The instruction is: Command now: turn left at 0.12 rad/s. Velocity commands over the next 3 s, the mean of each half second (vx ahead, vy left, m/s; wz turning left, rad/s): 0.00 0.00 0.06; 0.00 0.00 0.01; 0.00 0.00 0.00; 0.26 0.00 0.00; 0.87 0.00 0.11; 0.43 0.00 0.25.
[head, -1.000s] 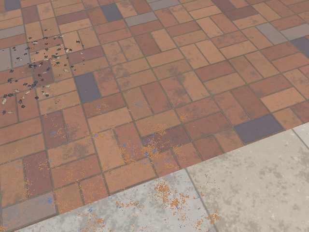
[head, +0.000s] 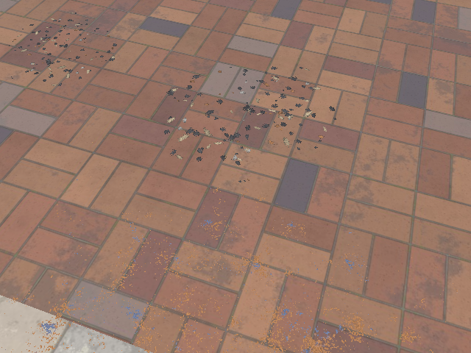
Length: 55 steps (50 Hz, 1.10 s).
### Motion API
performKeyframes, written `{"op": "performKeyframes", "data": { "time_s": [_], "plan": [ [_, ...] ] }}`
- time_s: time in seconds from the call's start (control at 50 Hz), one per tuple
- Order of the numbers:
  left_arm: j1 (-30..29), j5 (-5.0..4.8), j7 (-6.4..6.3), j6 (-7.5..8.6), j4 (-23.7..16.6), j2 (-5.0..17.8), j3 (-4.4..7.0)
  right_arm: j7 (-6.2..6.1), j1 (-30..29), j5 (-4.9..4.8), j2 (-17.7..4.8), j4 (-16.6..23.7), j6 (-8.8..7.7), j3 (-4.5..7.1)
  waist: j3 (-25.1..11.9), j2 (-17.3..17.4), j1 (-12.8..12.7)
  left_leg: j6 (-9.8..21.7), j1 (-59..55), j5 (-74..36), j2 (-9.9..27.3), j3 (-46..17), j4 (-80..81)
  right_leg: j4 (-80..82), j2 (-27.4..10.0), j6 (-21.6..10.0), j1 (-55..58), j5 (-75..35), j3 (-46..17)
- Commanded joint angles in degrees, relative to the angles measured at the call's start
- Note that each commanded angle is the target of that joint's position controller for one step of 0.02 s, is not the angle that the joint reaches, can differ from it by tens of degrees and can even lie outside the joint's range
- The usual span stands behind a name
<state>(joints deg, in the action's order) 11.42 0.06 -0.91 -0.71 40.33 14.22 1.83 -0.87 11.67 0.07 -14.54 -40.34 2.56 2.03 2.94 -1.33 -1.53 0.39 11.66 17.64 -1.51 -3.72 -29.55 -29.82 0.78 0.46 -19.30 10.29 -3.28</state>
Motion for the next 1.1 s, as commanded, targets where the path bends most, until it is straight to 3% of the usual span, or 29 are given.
{"op": "performKeyframes", "data": {
  "time_s": [0.02, 0.04, 0.08, 0.12, 0.32, 0.56, 0.84, 1.1],
  "plan": [
    [-2.27, 1.76, 0.22, 2.36, -4.54, 5.2, 1.19, 0.33, -1.99, 1.63, -5.88, 3.39, -1.57, 1.38, -6.19, 9.88, -0.2, 7.5, 2.07, -3.66, 10.38, -10.29, 9.12, 2.26, -1.82, 1.25, 4.36, 3.98, -0.21],
    [-3.46, 1.76, 0.35, 2.41, -4.24, 5.27, 1.36, 0.41, -2.53, 2.07, -3.76, 3.02, -2.04, 0.6, -5.06, 8.56, -0.07, 5.7, 3.84, 0.86, 8.72, -9.12, 9.61, 2.98, -1.84, 1.57, 6.18, 1.18, -0.66],
    [-2.46, 1.59, 0.06, 1.96, -3.23, 5.36, 1.53, 0.38, -1.18, 1.45, -5.16, 1.96, -2.87, 0.8, -2.64, 7.45, 0.34, 3.39, 6.05, 3.23, 6.59, -7.65, 9.59, 2.73, -1.82, 1.42, 7.53, -1.26, -0.95],
    [-1.5, 1.09, -0.04, 1.92, -2.53, 5.35, 1.6, 0.1, 0.34, 0.98, -5.15, 0.9, -3.38, 0.59, -1.01, 6.47, 0.1, 2.62, 7.11, 1.91, 5.73, -6.84, 9.06, 3.19, -2.15, 0.8, 7.83, -2.23, -1.44],
    [-0.2, 0.62, -0.82, 1.78, 1.16, 5.16, 1.86, -0.23, 2.44, 0.35, -3.99, -2.23, -3.7, 0.34, -2.56, 1.68, 0.65, 2.47, 4.19, -7.36, 3.88, -4.93, 6.73, 2.79, -2.69, 0.87, 9.71, -7.68, -1.67],
    [-0.15, 0.22, -1.86, 0.68, 6.0, 5.29, 2.09, -0.36, 4.22, 0.03, -3.69, -8.12, -3.81, 0.58, -3.09, 1.8, 0.83, 1.79, 2.43, -13.49, 2.64, -3.1, 6.45, 2.14, -2.7, 0.39, 11.56, -10.67, -1.34],
    [-0.5, 0.02, -2.2, 0.23, 13.11, 4.79, 1.97, -0.88, 6.15, -0.02, -3.47, -14.82, -3.74, 0.32, -1.32, 1.59, 1.08, 1.39, 2.08, -11.62, 2.01, -1.97, 7.94, 3.6, -2.14, 0.14, 11.61, -9.0, -0.67],
    [0.2, -0.11, -2.24, 0.19, 17.92, 4.1, 1.42, -1.08, 8.32, 0.01, -2.39, -18.64, -3.66, -0.33, -0.23, 1.62, 1.16, 1.23, 2.41, -9.37, 1.65, -1.18, 8.8, 4.44, -1.78, -0.08, 10.96, -7.18, -0.31]
  ]
}}
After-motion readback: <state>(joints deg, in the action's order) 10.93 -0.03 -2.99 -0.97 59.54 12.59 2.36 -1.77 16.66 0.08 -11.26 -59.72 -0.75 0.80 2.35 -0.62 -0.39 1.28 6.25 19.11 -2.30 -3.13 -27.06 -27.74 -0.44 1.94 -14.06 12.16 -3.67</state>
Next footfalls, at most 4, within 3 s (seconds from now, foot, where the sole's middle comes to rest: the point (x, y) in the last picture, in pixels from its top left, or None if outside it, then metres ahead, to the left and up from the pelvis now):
2.46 left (240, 309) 0.61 0.02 -0.77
2.86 right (256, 202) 0.99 -0.03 -0.77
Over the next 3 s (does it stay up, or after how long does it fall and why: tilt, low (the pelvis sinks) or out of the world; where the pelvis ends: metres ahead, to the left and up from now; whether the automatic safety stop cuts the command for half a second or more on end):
stays up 0.81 -0.01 -0.01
